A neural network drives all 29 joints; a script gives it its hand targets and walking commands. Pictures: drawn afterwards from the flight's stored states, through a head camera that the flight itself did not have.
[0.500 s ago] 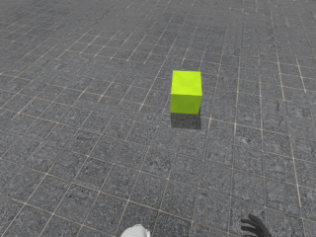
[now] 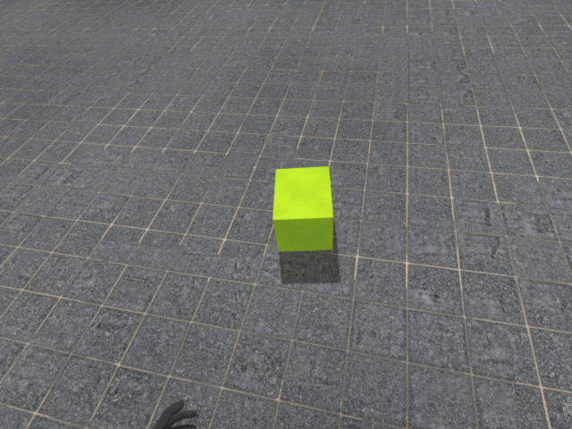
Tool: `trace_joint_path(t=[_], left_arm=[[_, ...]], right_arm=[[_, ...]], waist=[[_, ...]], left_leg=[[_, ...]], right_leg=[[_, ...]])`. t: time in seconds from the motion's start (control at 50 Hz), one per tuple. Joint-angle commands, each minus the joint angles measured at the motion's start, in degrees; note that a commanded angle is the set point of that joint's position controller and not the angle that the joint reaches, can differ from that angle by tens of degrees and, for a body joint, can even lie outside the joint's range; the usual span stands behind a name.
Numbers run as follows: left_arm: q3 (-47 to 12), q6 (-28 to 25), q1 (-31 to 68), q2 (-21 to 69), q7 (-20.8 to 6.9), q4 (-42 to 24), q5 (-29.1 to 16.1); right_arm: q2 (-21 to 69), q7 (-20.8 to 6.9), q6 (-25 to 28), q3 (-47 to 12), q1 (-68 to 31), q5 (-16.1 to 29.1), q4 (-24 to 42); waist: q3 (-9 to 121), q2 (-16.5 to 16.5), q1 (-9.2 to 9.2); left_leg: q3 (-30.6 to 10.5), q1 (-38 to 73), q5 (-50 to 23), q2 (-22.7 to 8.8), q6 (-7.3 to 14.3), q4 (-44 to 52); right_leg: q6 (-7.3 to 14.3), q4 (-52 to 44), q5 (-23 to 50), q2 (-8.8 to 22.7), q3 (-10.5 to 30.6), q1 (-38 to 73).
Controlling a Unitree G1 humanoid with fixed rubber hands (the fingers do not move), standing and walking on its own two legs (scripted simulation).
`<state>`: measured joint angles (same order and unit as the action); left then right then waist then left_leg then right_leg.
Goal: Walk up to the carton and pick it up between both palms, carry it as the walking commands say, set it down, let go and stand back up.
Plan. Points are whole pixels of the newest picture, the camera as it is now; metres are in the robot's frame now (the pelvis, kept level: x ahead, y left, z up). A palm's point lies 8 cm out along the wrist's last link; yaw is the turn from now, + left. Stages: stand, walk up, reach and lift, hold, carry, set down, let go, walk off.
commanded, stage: walk up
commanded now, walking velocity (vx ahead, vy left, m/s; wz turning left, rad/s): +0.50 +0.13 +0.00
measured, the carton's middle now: (303, 208) +1.08 -0.01 -0.65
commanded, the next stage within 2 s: none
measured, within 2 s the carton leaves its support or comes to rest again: neither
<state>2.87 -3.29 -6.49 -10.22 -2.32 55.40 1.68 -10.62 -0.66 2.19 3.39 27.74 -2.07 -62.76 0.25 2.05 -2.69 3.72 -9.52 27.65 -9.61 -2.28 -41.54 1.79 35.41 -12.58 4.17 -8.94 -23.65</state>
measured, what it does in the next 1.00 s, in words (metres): walks ahead: left foot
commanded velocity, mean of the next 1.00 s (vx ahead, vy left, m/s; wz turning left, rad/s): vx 0.44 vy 0.09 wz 0.00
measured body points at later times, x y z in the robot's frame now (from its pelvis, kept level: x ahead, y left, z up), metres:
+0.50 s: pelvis +0.25 -0.02 +0.01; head +0.27 -0.04 +0.46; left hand +0.07 +0.16 -0.12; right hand +0.39 -0.23 -0.14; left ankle +0.37 +0.09 -0.68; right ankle +0.07 -0.10 -0.72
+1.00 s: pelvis +0.48 +0.01 +0.03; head +0.51 +0.04 +0.47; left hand +0.65 +0.23 -0.12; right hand +0.37 -0.21 -0.11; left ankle +0.42 +0.07 -0.72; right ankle +0.60 -0.17 -0.66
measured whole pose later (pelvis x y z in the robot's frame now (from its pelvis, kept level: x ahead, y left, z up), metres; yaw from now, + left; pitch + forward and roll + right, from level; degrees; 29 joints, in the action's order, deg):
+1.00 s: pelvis +0.48 +0.01 +0.03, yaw -3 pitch -1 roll -3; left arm 3.6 0.3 -2.9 -11.8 -1.2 53.9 1.3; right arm -8.7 0.6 4.7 1.4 26.8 -1.8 -65.0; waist -3.3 -0.4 -3.7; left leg 11.4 -1.0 16.7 -2.6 2.9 -18.6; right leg -0.5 44.9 -5.5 5.8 -5.0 -31.6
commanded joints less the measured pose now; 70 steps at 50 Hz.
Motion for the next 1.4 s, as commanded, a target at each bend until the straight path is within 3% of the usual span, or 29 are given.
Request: trace_joint_path(t=[0.0, 0.04, 0.1, 0.14, 0.26, 0.3, 0.4, 0.46, 0.52, 0.54, 0.56, 0.58, 0.6, 0.62, 0.66, 0.76, 0.92, 0.96, 1.02, 1.06, 1.1, 1.12, 1.14, 1.18, 1.2, 1.26, 1.28, 1.34, 1.38], left_arm=[[3.0, -0.8, -16.7, -14.9, 2.5, 1.6, -0.5], [0.3, -1.8, -10.0, -5.5, 2.0, 1.8, -0.3], [-1.5, -2.5, -16.3, -3.0, 2.3, 4.4, -1.3], [-1.1, -2.9, -18.3, -4.0, 2.4, 5.3, -1.3], [-0.5, -2.5, -26.2, -5.7, 4.2, 8.2, -1.0], [-0.9, -2.6, -30.3, -3.3, 4.3, 10.7, -0.8], [0.1, -2.3, -30.7, -5.5, 5.1, 11.3, -0.1], [0.5, -1.8, -30.7, -4.7, 5.3, 12.8, 0.1], [-0.1, -1.9, -26.4, -6.7, 6.0, 11.7, -0.8], [-0.3, -2.0, -26.5, -7.4, 5.9, 11.2, -1.0], [0.1, -2.3, -24.1, -9.4, 5.2, 8.6, -1.3], [-1.4, -2.0, -21.1, -6.1, 4.3, 5.2, -1.3], [-0.4, -1.7, -17.9, -4.8, 4.7, 4.7, -1.1], [-0.3, -1.5, -15.3, -4.7, 4.4, 4.5, -0.8], [0.2, -1.1, -13.4, -2.6, 3.0, 4.1, -0.4], [0.8, 3.2, -14.7, 0.6, 2.4, 1.8, -0.1], [0.5, 3.7, -0.2, -1.9, 0.9, -2.2, -0.3], [0.2, 3.1, 3.1, -1.8, 1.1, -2.5, -0.5], [0.0, 2.0, 5.4, -2.5, 1.6, -3.1, -0.4], [-0.4, 1.3, -0.5, -3.0, 2.4, -0.8, -0.7], [1.8, -0.3, -15.6, -10.0, 3.3, 4.2, -0.4], [2.3, -0.4, -21.4, -13.6, 3.5, 6.0, 0.1], [2.5, -0.6, -21.3, -13.8, 3.9, 5.8, 0.2], [1.2, -0.7, -12.7, -9.8, 4.0, 5.0, -0.4], [0.8, -0.9, -7.9, -9.3, 3.8, 2.3, 0.0], [0.5, -0.9, -9.3, -5.5, 4.0, 5.0, -0.5], [-0.4, -1.3, -10.0, -2.6, 4.1, 4.2, -0.2], [0.2, -0.1, -7.2, -5.1, 4.6, 5.4, -1.4], [0.7, 0.1, -9.3, -7.5, 4.1, 5.4, -0.9]], right_arm=[[-2.9, -0.2, 1.0, 1.5, -4.9, -0.5, 6.6], [-0.5, -0.8, 0.6, 1.8, -3.1, 0.4, 4.9], [-1.9, -1.0, -1.5, 2.9, -0.6, 1.3, 2.5], [-1.1, -1.6, -2.3, 2.5, -5.1, 1.0, 4.1], [-3.0, -2.1, -3.3, 2.4, -19.3, 0.2, 8.5], [-1.6, -2.1, -2.9, 2.0, -21.8, 1.0, 9.3], [-1.1, -1.6, -1.5, 0.8, -30.1, 0.8, 11.1], [-0.9, -1.2, -0.7, 0.3, -32.4, 0.6, 11.8], [-3.0, -0.2, 0.9, 0.8, -18.7, 0.2, 8.6], [-5.8, 0.1, 1.5, 1.8, -10.5, 0.0, 6.8], [-11.9, 0.8, 1.5, 3.1, -2.1, 0.0, 4.2], [-14.3, 1.0, 1.1, 3.2, 3.7, -0.1, 3.7], [-14.1, 1.5, 1.2, 2.7, 2.9, 1.0, 4.1], [-10.6, 2.1, 1.1, 1.8, -1.5, 0.2, 4.0], [-7.5, 1.0, 2.5, 1.0, -10.8, 0.0, 5.2], [-6.3, 0.8, 3.9, 0.0, -11.1, 0.2, 4.1], [-6.7, 1.7, 4.0, -0.4, -1.1, 0.5, 0.8], [-6.5, 2.1, 3.2, -0.3, 1.0, 0.2, 0.0], [-5.0, 2.6, 2.8, -0.9, 6.7, 0.7, -2.5], [-8.5, 3.0, 2.4, -0.2, 4.8, 0.9, -2.3], [-5.6, 2.8, 3.0, -0.5, 0.2, 2.9, -0.3], [-3.6, 2.4, 2.7, -1.0, 1.4, 3.1, 1.2], [-3.5, 2.7, 1.9, 0.3, 1.1, 2.6, -0.4], [0.0, 2.0, 0.3, 0.7, 0.9, 0.3, -2.1], [0.7, 1.5, -0.1, 0.2, 0.5, 0.7, -1.7], [1.1, 1.0, -1.9, 1.4, -1.3, 0.4, -1.5], [3.8, 0.9, -2.7, 0.0, 0.1, 0.5, -1.1], [0.7, 1.7, -2.6, 0.4, -7.5, 0.5, 1.2], [0.1, 2.0, -2.8, 0.4, -5.6, 0.4, 1.4]], waist=[[-1.7, -9.0, 6.55], [-4.2, -8.5, 2.53], [-1.3, -9.8, 2.83], [-2.3, -11.7, 2.9], [-7.6, -10.0, 6.71], [-8.2, -13.3, 8.26], [-6.9, -11.2, 9.93], [-10.1, -11.8, 9.49], [0.2, -10.8, 3.67], [5.7, -8.3, 0.09], [13.0, -0.8, -3.64], [17.6, 11.4, -4.75], [18.4, 7.5, -4.48], [10.7, 1.7, -3.83], [-1.7, -9.0, -0.33], [-6.3, 1.7, 5.08], [-7.0, 4.9, 1.43], [-4.6, 8.5, 0.26], [-5.1, 5.0, -1.92], [1.6, 8.3, 1.32], [11.2, 0.1, 7.94], [15.9, -13.7, 10.26], [15.1, -6.3, 9.42], [3.6, -0.7, 5.45], [-1.7, -6.8, 2.29], [-2.8, -2.9, 2.75], [-2.8, -6.8, 1.93], [-4.5, -13.7, 1.44], [-0.4, -16.2, 0.56]], left_leg=[[-5.6, -29.8, -7.9, 1.4, 2.2, -30.0], [-6.9, -23.4, -15.3, -0.6, 2.0, -26.2], [-3.8, -22.1, -20.3, 4.1, 0.6, -22.9], [-1.7, -26.1, -20.8, 4.2, 0.4, -21.6], [0.6, -33.4, -24.5, 5.1, -0.2, -18.2], [2.1, -37.0, -24.0, 5.3, -0.3, -15.0], [5.6, -32.7, -23.0, 5.2, 0.9, -3.4], [8.2, -26.9, -20.7, 7.7, 1.6, 4.2], [11.7, -7.9, -18.1, 12.0, 4.6, 11.6], [9.6, 5.6, -19.8, 10.4, 6.8, 12.6], [1.3, 23.5, -27.5, 1.9, 11.1, 8.8], [-19.7, 37.4, -42.1, -12.9, 18.5, 12.2], [-22.1, 32.5, -45.6, -15.2, 19.3, 15.9], [-22.8, 23.6, -29.6, -15.8, 19.1, 22.0], [-18.8, 3.2, -25.6, -12.7, 14.1, 28.3], [-6.8, -9.3, -26.2, -8.7, 11.1, 32.3], [1.9, 4.0, -49.5, -3.8, 4.9, 28.6], [2.4, 7.8, -52.4, -4.7, 6.1, 26.0], [1.6, 12.5, -57.8, -6.0, 7.1, 23.8], [4.2, 14.0, -63.3, -4.5, 6.8, 14.6], [4.6, -7.5, -41.0, -1.0, 2.8, -5.4], [3.9, -21.6, 4.5, 5.5, 1.7, -21.8], [0.6, -21.6, 5.6, 4.6, 2.1, -28.3], [-2.9, -22.9, -0.2, 1.1, 0.1, -29.8], [-2.8, -21.6, -1.9, 0.3, -0.5, -25.7], [-1.9, -16.6, -6.2, 1.0, -0.7, -20.5], [-2.7, -15.5, -10.1, 1.1, -0.7, -14.6], [1.3, -11.6, -12.0, 6.8, -0.1, -0.2], [2.3, -6.7, -13.1, 7.0, 0.4, 3.7]], right_leg=[[1.1, -29.1, -22.2, 23.9, 38.3, 18.1], [-2.9, -24.6, -2.6, 15.4, 21.0, 11.4], [-8.6, -21.6, 22.5, 11.8, 13.5, 18.9], [-5.0, -21.1, 27.0, 11.0, 10.1, 21.0], [-4.2, -24.4, 24.9, 13.5, 13.4, 22.3], [-4.5, -22.4, 38.7, 13.7, 11.4, 28.8], [0.7, -25.0, 32.7, 12.8, 6.8, 29.8], [-0.4, -21.3, 47.9, 12.7, 5.0, 28.7], [0.1, -5.1, 64.7, 12.0, 2.0, 27.7], [0.5, 4.8, 59.4, 11.0, 2.2, 20.8], [-0.2, 19.1, 43.6, 8.9, 3.1, 8.5], [-1.0, 39.5, -13.4, -0.2, 4.9, -8.8], [0.0, 44.9, -21.3, -0.1, 10.6, -10.2], [-0.6, 49.6, -12.9, 2.2, 10.8, -15.2], [-0.9, 44.4, -3.8, 3.9, 10.4, -9.1], [-3.3, 32.9, -0.7, 4.1, 9.7, -3.3], [-2.5, 9.4, 9.6, 0.0, 1.9, -7.4], [-1.8, 6.3, 5.0, -0.1, 0.8, -5.8], [-1.2, 0.7, 2.4, -1.6, -0.5, -5.5], [-1.1, -7.3, 1.9, -3.9, -1.7, 5.1], [4.5, -10.5, 30.9, 6.7, 7.5, 37.6], [11.5, -10.4, 58.1, 23.9, 24.4, 50.0], [12.0, -11.9, 60.0, 27.5, 26.1, 43.5], [10.8, -15.0, 46.1, 24.7, 20.1, 27.6], [8.7, -18.0, 38.9, 20.4, 16.4, 20.2], [8.0, -21.3, 25.2, 18.1, 12.2, 11.4], [6.3, -21.5, 22.1, 14.5, 9.3, 11.6], [5.3, -16.3, 41.2, 6.9, 3.0, 12.9], [6.1, -15.4, 33.1, 8.7, 3.7, 11.7]])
